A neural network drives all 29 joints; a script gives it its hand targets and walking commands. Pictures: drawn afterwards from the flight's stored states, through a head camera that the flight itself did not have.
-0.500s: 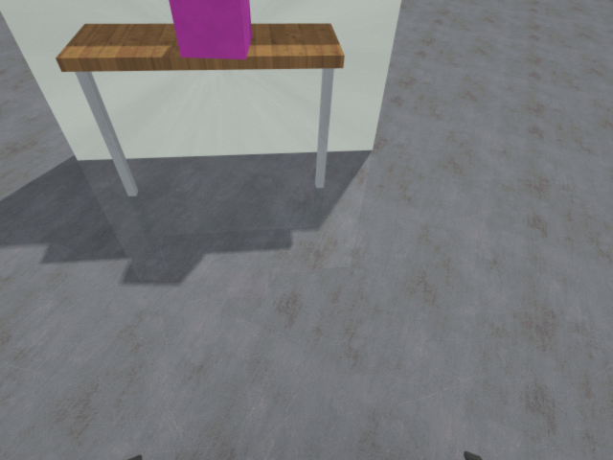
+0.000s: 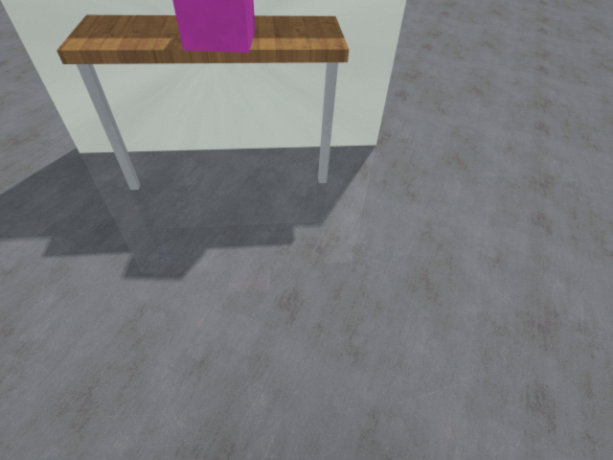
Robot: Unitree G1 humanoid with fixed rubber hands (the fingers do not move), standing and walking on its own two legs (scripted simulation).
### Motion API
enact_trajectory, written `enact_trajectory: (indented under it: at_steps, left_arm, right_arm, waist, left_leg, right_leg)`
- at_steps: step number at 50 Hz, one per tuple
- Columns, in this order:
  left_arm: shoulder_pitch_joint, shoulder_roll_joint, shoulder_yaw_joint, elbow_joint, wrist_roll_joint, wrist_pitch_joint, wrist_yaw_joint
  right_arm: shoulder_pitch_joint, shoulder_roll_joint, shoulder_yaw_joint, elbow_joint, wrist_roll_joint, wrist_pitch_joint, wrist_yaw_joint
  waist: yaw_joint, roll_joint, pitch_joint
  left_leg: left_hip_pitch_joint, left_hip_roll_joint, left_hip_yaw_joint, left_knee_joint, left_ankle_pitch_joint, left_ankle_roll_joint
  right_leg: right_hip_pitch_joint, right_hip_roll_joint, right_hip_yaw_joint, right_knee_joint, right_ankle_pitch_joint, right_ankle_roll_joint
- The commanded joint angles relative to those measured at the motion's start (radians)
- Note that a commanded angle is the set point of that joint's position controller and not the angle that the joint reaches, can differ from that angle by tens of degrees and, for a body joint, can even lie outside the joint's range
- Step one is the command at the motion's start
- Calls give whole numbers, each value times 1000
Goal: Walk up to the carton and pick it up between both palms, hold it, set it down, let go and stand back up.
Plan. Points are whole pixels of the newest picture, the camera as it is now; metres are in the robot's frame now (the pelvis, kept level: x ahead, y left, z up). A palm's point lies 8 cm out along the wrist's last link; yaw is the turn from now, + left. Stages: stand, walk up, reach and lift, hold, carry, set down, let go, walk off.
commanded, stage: stand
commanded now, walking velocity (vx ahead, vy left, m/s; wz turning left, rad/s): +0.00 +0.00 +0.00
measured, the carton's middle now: (216, 4) +1.53 +0.32 +0.02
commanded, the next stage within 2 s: walk up in 0.60 s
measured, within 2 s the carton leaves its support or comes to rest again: neither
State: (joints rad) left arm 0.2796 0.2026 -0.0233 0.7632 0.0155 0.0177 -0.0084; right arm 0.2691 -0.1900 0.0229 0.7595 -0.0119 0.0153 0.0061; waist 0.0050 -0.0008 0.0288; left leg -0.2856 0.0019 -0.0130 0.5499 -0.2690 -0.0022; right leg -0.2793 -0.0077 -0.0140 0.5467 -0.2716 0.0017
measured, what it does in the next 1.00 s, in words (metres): lifts its left foot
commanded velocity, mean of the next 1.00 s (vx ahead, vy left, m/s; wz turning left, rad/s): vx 0.00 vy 0.00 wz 0.00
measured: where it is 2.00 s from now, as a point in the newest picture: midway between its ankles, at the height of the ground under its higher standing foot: (263, 388)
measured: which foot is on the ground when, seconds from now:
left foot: down 0.00-0.82, up 0.84-1.00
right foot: down 0.00-1.00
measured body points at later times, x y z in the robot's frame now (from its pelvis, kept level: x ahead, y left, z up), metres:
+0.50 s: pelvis +0.02 -0.01 +0.01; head +0.03 -0.01 +0.46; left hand +0.03 +0.22 -0.15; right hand +0.03 -0.24 -0.15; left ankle +0.01 +0.12 -0.73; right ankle +0.01 -0.12 -0.73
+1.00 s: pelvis +0.05 +0.02 +0.01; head +0.05 +0.04 +0.46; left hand -0.01 +0.26 -0.15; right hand +0.06 -0.23 -0.14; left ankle +0.06 +0.16 -0.70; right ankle +0.01 -0.12 -0.73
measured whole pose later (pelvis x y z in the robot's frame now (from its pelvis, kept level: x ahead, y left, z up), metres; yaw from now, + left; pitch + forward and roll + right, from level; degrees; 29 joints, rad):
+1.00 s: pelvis +0.05 +0.02 +0.01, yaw +7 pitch -1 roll +0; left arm 0.36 0.20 0.07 1.09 0.07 -0.04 0.03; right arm 0.40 -0.18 -0.10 0.99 -0.05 -0.01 0.02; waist 0.02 -0.03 0.02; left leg -0.42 0.06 0.04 0.82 -0.43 -0.02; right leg -0.10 -0.08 -0.11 0.46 -0.36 -0.04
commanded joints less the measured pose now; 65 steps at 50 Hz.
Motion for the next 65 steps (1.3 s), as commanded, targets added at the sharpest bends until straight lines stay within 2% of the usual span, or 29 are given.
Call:
enact_trajectory:
  at_steps: [1,3,6,7,9,14,17,20,22,24,32,34,37,39,40,41,43,44,46,49,52,53,54,55,56,58,59,61,65]
  left_arm:
    - [-6,123,43,-45,-3,-39,16]
    - [-24,106,38,-15,-7,-43,21]
    - [-32,97,45,20,-8,-27,23]
    - [20,77,36,49,-11,-22,22]
    - [25,55,34,80,-10,-24,25]
    - [34,117,47,156,-5,-28,33]
    - [-4,96,46,194,-5,-26,32]
    - [22,66,40,243,-4,-32,39]
    - [29,53,38,261,-11,-34,36]
    - [32,72,34,294,-8,-31,44]
    - [39,35,24,367,-5,-21,49]
    - [32,25,22,366,-4,-17,46]
    - [58,3,16,397,-4,-22,45]
    - [70,31,32,397,-8,-25,44]
    - [148,125,101,305,28,-51,37]
    - [154,172,124,310,39,-56,37]
    - [207,139,135,320,50,-62,43]
    - [189,132,130,319,53,-69,50]
    - [76,153,129,290,57,-79,58]
    - [-36,178,127,256,61,-79,45]
    - [-59,184,123,229,45,-54,26]
    - [-23,122,100,221,34,-45,17]
    - [-54,53,64,165,31,-45,7]
    - [-94,36,60,70,28,-38,-2]
    - [-91,107,72,47,20,-30,-7]
    - [-11,150,82,81,27,-18,-13]
    - [17,162,95,100,27,-22,-17]
    - [37,142,93,74,21,-35,-33]
    - [-68,99,83,-17,12,-49,-50]
  right_arm:
    - [-24,-115,-47,-51,0,-26,-8]
    - [-16,-109,-38,-17,0,-22,-18]
    - [31,-102,-39,48,10,-18,-23]
    - [11,-104,-37,53,-3,-18,-22]
    - [-9,-116,-47,74,3,-20,-28]
    - [37,-103,-40,159,3,-35,-34]
    - [32,-92,-44,194,2,-26,-31]
    - [21,-81,-41,249,2,-28,-38]
    - [38,-82,-41,274,4,-29,-34]
    - [38,-62,-29,289,-3,-28,-41]
    - [44,-34,-23,366,-4,-16,-43]
    - [93,-34,-27,392,7,-12,-46]
    - [84,-37,-18,392,7,-18,-44]
    - [52,-56,-22,399,-2,-21,-48]
    - [154,-127,-95,335,-9,-37,-41]
    - [91,-126,-102,306,-15,-40,-34]
    - [-20,-38,-99,220,-34,-43,-21]
    - [-19,-44,-104,188,-43,-40,-13]
    - [93,-57,-128,182,-45,-31,7]
    - [224,-16,-145,166,-31,-40,24]
    - [379,-38,-165,188,-34,-49,14]
    - [426,-71,-174,202,-42,-51,2]
    - [523,-123,-178,208,-41,-55,-14]
    - [455,-211,-175,168,-46,-61,-32]
    - [345,-248,-166,133,-30,-63,-36]
    - [222,-287,-152,101,-37,-69,-40]
    - [220,-249,-136,94,-38,-76,-41]
    - [230,-168,-110,117,-44,-93,-31]
    - [305,-181,-111,144,-43,-111,-15]
  waist:
    - [-7,26,-123]
    - [-11,-65,-80]
    - [-16,4,-15]
    - [-1,-64,7]
    - [15,73,0]
    - [7,-62,-14]
    - [-18,26,-5]
    - [2,-38,7]
    - [1,76,-26]
    - [-5,-26,-3]
    - [-12,-37,68]
    - [-23,39,70]
    - [-12,-50,55]
    - [6,-1,35]
    - [10,35,-69]
    - [42,-40,51]
    - [101,-146,171]
    - [84,-71,188]
    - [11,-73,129]
    - [-55,-161,84]
    - [-112,-30,109]
    - [-127,157,140]
    - [-170,363,108]
    - [-119,218,122]
    - [-74,97,157]
    - [-28,60,178]
    - [-15,39,163]
    - [-6,143,139]
    - [-55,89,169]
  left_leg:
    - [82,37,-56,-80,91,35]
    - [109,57,-57,-59,151,38]
    - [10,52,-68,-107,92,39]
    - [31,63,-80,-108,74,39]
    - [1,56,-79,-135,71,44]
    - [47,56,-75,-127,154,41]
    - [73,51,-76,-153,113,40]
    - [102,58,-70,-143,174,46]
    - [108,47,-67,-145,183,40]
    - [91,70,-71,-144,234,45]
    - [93,64,-73,-177,147,33]
    - [85,62,-72,-194,97,30]
    - [91,66,-68,-179,98,26]
    - [99,71,-75,-176,145,28]
    - [-44,55,-108,-84,-426,57]
    - [-223,49,-109,-21,-480,49]
    - [-458,34,35,290,-252,-5]
    - [-464,78,-20,395,-212,-13]
    - [-364,118,-71,423,-162,-18]
    - [-40,90,41,237,-171,-18]
    - [265,-14,207,79,-103,0]
    - [331,-34,176,37,-158,14]
    - [337,141,-167,-94,-395,80]
    - [182,362,-686,-410,-780,194]
    - [98,437,-848,-509,-937,269]
    - [63,418,-675,-431,-765,261]
    - [24,359,-491,-403,-586,208]
    - [22,269,-266,-376,-337,200]
    - [89,227,-149,-360,-79,235]
  right_leg:
    - [20,-49,74,-94,110,-14]
    - [-22,-55,86,-110,135,-20]
    - [9,-50,73,-111,95,-22]
    - [-19,-38,84,-119,71,-24]
    - [20,-43,71,-103,116,-27]
    - [62,-58,79,-125,157,-28]
    - [36,-63,76,-133,118,-31]
    - [38,-60,94,-165,147,-42]
    - [74,-59,83,-160,167,-40]
    - [111,-61,77,-150,232,-39]
    - [89,-65,72,-197,144,-37]
    - [83,-65,79,-199,102,-38]
    - [110,-60,69,-201,113,-27]
    - [118,-58,66,-195,127,-27]
    - [230,-89,110,-162,-429,-78]
    - [221,-155,205,-199,-527,-117]
    - [249,-378,451,-388,-613,-238]
    - [191,-419,477,-429,-584,-259]
    - [135,-377,337,-417,-509,-227]
    - [-50,-266,74,-340,-418,-178]
    - [-274,-201,-30,-111,-609,-157]
    - [-368,-136,-92,127,-555,-128]
    - [-439,-35,-137,577,-407,-83]
    - [-551,-42,11,722,-296,-51]
    - [-544,-91,76,780,-243,-41]
    - [-553,-143,82,763,-132,-3]
    - [-473,-140,79,702,-83,3]
    - [-380,-143,48,561,-50,4]
    - [-388,-123,-21,299,74,7]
